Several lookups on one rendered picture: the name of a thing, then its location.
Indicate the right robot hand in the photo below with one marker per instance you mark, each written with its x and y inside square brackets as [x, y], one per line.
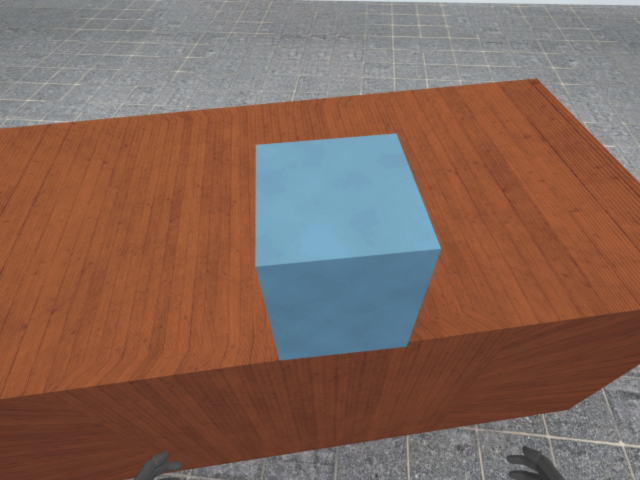
[537, 461]

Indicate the carton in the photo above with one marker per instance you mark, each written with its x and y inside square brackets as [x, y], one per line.
[344, 247]

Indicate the pedestal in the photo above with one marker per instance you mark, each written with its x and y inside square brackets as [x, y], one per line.
[132, 320]

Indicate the left robot hand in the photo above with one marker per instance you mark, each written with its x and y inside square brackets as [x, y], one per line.
[156, 466]

